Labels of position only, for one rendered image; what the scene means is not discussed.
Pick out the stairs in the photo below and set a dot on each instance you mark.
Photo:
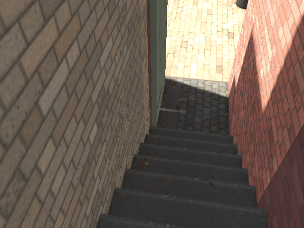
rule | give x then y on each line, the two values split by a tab
179	212

